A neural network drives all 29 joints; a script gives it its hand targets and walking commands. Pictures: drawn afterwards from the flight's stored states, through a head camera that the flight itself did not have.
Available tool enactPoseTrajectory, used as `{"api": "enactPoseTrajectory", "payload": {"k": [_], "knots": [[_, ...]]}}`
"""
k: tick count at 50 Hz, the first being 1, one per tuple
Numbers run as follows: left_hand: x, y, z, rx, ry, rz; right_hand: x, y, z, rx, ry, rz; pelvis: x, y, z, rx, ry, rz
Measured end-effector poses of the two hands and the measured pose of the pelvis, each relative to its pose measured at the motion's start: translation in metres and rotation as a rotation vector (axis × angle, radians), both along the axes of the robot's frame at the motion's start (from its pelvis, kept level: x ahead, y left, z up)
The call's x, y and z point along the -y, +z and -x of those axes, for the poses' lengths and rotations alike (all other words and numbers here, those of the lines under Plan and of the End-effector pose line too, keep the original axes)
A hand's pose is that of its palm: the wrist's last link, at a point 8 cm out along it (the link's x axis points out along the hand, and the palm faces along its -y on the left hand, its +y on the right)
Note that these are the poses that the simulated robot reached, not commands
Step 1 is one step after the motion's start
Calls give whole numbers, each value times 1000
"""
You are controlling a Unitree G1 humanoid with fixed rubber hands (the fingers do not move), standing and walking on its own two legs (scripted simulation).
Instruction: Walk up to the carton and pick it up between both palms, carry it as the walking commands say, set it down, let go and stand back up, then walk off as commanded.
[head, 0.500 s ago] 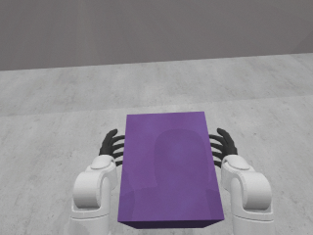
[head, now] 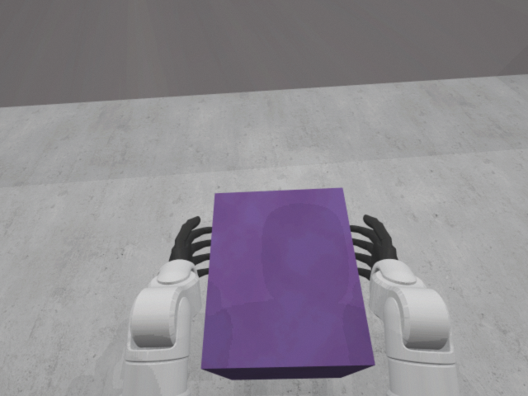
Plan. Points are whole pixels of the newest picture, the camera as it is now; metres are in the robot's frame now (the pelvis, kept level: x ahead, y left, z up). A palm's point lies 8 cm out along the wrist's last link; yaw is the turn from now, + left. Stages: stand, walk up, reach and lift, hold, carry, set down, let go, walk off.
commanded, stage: carry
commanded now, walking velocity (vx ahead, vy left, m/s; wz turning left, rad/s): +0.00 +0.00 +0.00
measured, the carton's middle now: (282, 292) +0.27 +0.00 -0.01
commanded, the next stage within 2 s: hold in 1.48 s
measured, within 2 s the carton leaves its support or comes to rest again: neither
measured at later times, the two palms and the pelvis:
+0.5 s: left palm (176, 271) +0.27 +0.15 +0.07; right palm (369, 270) +0.27 -0.12 +0.07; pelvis +0.01 +0.01 +0.00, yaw +0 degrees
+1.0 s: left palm (185, 262) +0.29 +0.15 +0.06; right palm (373, 260) +0.29 -0.13 +0.07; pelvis +0.01 +0.01 +0.00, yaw +0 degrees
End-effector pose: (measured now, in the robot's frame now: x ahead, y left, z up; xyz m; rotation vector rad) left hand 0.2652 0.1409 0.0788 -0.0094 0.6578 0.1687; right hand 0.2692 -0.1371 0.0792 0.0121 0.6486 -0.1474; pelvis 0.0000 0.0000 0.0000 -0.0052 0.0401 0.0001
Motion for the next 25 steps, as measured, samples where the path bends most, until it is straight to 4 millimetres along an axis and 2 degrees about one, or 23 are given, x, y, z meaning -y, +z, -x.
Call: {"api": "enactPoseTrajectory", "payload": {"k": [3,7,10,18,25], "knots": [[-2,-13,-3,-46,-6,-8,-1,-13,-3,-45,2,-1,-2,1,-4,2,2,-1],[-4,-2,-2,18,0,18,-3,-1,-1,20,-14,-18,-5,0,-3,5,3,2],[-6,-9,-8,-5,2,7,-6,-7,-7,-6,-8,4,-6,0,-5,7,4,5],[-11,-5,-3,33,5,28,-12,1,-3,29,0,22,-10,-2,-4,18,3,2],[-14,-13,-3,-13,-7,-5,-15,-11,-3,-16,3,20,-15,0,-5,14,-6,1]]}}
